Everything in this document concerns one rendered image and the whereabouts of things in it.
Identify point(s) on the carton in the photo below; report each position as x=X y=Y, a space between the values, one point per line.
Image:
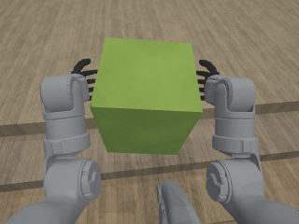
x=146 y=97

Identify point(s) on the left robot forearm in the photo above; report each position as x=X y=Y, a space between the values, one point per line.
x=62 y=100

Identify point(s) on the right robot thigh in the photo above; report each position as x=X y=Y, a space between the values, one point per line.
x=178 y=207

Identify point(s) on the right robot upper arm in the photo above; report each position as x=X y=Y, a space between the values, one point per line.
x=238 y=186

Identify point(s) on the robot left hand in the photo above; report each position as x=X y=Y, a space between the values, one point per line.
x=79 y=67

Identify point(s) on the right robot forearm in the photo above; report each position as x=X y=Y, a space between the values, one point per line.
x=234 y=111

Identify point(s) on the robot right hand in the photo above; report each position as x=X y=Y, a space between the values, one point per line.
x=213 y=71

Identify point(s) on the left robot upper arm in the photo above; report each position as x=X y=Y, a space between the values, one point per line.
x=68 y=187

